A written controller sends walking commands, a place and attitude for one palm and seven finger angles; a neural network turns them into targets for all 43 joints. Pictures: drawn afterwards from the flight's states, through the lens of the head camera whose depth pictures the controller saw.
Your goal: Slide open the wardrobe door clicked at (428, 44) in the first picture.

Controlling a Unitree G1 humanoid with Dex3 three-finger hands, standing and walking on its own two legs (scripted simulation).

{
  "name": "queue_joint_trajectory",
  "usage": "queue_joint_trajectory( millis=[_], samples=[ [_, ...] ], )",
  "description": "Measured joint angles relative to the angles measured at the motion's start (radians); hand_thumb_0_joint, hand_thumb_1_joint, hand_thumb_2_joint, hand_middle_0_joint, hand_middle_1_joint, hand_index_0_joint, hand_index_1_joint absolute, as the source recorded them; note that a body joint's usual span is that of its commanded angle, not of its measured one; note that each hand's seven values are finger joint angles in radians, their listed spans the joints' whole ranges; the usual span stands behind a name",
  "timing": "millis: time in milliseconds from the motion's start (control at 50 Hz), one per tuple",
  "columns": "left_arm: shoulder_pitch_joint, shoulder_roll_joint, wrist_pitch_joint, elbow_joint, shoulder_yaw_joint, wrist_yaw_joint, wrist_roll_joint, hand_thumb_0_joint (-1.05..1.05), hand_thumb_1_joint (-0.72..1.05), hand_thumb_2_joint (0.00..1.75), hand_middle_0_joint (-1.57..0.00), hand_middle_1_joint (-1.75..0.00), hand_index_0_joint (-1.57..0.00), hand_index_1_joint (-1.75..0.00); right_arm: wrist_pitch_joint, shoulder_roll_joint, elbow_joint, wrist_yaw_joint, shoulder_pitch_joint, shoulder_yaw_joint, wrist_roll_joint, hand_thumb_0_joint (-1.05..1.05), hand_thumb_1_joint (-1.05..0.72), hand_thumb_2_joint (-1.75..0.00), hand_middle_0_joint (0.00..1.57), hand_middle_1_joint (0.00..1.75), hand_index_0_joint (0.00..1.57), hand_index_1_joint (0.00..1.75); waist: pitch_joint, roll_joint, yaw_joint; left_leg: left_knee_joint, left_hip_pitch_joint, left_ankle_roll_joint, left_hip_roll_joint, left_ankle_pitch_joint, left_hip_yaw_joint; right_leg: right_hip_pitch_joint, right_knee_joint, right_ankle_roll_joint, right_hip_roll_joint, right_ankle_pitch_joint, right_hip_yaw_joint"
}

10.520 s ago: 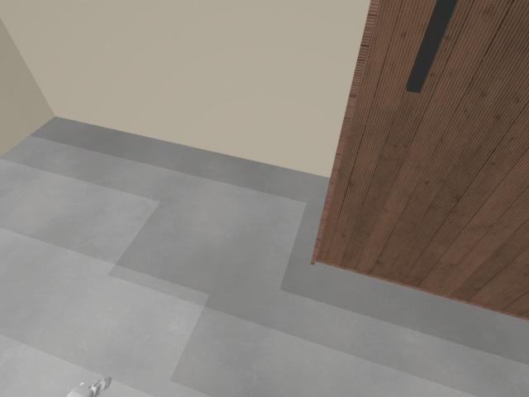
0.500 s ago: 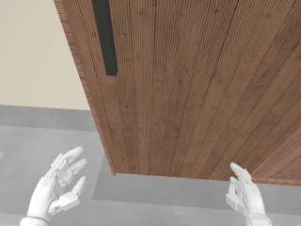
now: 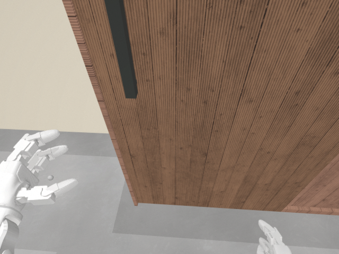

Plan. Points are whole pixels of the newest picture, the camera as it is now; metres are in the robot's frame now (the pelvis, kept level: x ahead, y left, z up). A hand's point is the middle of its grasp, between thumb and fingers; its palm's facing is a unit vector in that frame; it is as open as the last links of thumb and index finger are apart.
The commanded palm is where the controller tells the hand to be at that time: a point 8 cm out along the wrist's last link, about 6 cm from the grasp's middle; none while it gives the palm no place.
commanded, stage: raise the hand with hooked fingers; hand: left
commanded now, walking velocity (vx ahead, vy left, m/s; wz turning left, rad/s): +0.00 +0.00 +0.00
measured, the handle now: (124, 38) +0.50 +0.14 +0.28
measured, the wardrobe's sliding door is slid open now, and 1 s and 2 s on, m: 0.00 0.00 0.00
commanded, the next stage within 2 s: move the hooked fingers beside the handle in 1.22 s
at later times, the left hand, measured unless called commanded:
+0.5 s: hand (10, 133) +0.26 +0.29 +0.22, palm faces +0.08 -0.99 -0.13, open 13.8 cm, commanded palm +0.21 +0.33 +0.24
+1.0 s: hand (10, 109) +0.27 +0.27 +0.27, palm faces +0.01 -0.99 -0.14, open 14.0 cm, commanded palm +0.24 +0.33 +0.28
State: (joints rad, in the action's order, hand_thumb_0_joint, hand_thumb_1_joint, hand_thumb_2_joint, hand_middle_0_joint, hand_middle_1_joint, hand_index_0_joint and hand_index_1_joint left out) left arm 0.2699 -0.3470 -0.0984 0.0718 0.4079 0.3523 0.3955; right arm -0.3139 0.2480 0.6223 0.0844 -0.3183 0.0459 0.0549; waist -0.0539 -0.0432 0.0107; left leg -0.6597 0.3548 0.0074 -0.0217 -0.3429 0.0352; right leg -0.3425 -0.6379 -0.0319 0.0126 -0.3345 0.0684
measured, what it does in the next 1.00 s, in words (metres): stands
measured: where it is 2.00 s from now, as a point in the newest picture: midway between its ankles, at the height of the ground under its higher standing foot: outside the picture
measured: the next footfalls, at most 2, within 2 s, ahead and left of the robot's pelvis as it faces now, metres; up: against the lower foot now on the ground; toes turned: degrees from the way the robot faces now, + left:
none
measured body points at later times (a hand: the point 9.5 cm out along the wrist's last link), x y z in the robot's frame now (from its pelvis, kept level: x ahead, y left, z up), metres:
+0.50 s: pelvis +0.00 +0.02 +0.02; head -0.02 -0.01 +0.46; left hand +0.25 +0.34 +0.23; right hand +0.23 -0.17 -0.04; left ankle +0.00 +0.11 -0.72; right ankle +0.00 -0.10 -0.72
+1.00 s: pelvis +0.00 +0.00 +0.02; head -0.03 -0.02 +0.47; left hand +0.26 +0.32 +0.28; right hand +0.21 -0.21 -0.05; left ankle +0.00 +0.11 -0.72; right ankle +0.00 -0.10 -0.72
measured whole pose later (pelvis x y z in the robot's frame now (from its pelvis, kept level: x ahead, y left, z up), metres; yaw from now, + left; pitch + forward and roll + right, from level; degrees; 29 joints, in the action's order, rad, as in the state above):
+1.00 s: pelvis +0.00 +0.00 +0.02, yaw +1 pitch -3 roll +0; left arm -0.22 -0.54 0.37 0.02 0.51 0.51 0.36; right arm -0.18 0.29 0.61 0.08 -0.18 0.09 0.10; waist -0.03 -0.07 0.06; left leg -0.45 0.15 0.01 0.00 -0.25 0.02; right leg -0.14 -0.44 -0.03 0.00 -0.25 0.08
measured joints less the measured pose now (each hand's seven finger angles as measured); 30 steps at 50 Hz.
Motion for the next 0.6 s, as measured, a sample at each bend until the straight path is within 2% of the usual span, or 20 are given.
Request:
queue_joint_trajectory(
  millis=[60,140,220,340,400,500,540,600],
  samples=[
    [-0.022,0.01,-0.001,0.03,-0.004,0.01,-0.011,0.0,0.0,0.51,-0.26,-0.87,-0.26,-0.87,-0.016,0.027,0.019,0.004,0.0,-0.008,0.004,0.02,-0.9,-0.9,0.2,0.3,0.2,0.3,0.008,-0.002,0.027,0.011,-0.022,0.008,0.007,0.002,-0.007,0.031,0.021,0.007,-0.006,0.005,0.007],
    [-0.093,-0.001,0.065,0.01,-0.037,0.037,-0.038,0.0,-0.1,0.47,-0.27,-0.93,-0.27,-0.93,-0.022,0.045,0.034,0.025,0.041,-0.009,0.014,0.02,-0.9,-0.9,0.2,0.3,0.2,0.3,0.029,-0.007,0.046,0.033,-0.057,0.017,0.019,0.013,-0.016,0.074,0.052,0.016,-0.016,0.017,0.016],
    [-0.158,-0.035,0.132,0.018,-0.045,0.04,-0.063,-0.01,-0.19,0.43,-0.28,-1.0,-0.28,-0.99,-0.024,0.033,0.02,0.038,0.09,0.003,0.013,0.02,-0.9,-0.9,0.2,0.3,0.2,0.3,0.04,-0.003,0.049,0.075,-0.101,0.022,0.028,0.032,-0.014,0.116,0.089,0.02,-0.023,0.033,0.014],
    [-0.27,-0.091,0.193,0.012,0.031,0.057,-0.033,-0.01,-0.33,0.37,-0.29,-1.09,-0.29,-1.08,-0.004,-0.003,-0.003,0.024,0.134,0.038,0.015,0.01,-0.9,-0.9,0.2,0.3,0.2,0.3,0.028,-0.001,0.061,0.13,-0.16,0.021,0.031,0.052,-0.012,0.173,0.142,0.021,-0.023,0.053,0.011],
    [-0.343,-0.109,0.267,-0.031,0.053,0.07,-0.035,-0.01,-0.39,0.34,-0.29,-1.13,-0.3,-1.12,0.022,-0.006,-0.007,0.017,0.147,0.052,0.026,0.01,-0.9,-0.9,0.2,0.3,0.2,0.3,0.027,-0.009,0.07,0.145,-0.171,0.023,0.035,0.061,-0.016,0.187,0.157,0.023,-0.027,0.06,0.016],
    [-0.406,-0.132,0.391,-0.053,0.04,0.092,-0.07,-0.01,-0.46,0.32,-0.29,-1.17,-0.3,-1.17,0.068,-0.002,-0.015,0.01,0.158,0.068,0.033,0.01,-0.9,-0.9,0.21,0.3,0.2,0.3,0.04,-0.022,0.077,0.17,-0.179,0.025,0.042,0.079,-0.022,0.194,0.175,0.024,-0.033,0.072,0.021],
    [-0.41,-0.141,0.41,-0.026,0.041,0.098,-0.076,-0.01,-0.48,0.31,-0.3,-1.18,-0.3,-1.18,0.08,-0.002,-0.016,0.008,0.157,0.071,0.03,0.01,-0.9,-0.9,0.21,0.3,0.2,0.3,0.045,-0.023,0.077,0.181,-0.186,0.025,0.042,0.085,-0.022,0.2,0.185,0.023,-0.033,0.077,0.021],
    [-0.432,-0.157,0.405,0.002,0.064,0.107,-0.064,-0.02,-0.49,0.3,-0.3,-1.19,-0.3,-1.18,0.092,-0.005,-0.008,0.008,0.149,0.075,0.027,0.01,-0.9,-0.9,0.21,0.3,0.2,0.3,0.042,-0.021,0.076,0.196,-0.2,0.023,0.04,0.091,-0.023,0.214,0.2,0.021,-0.03,0.083,0.022]
  ],
)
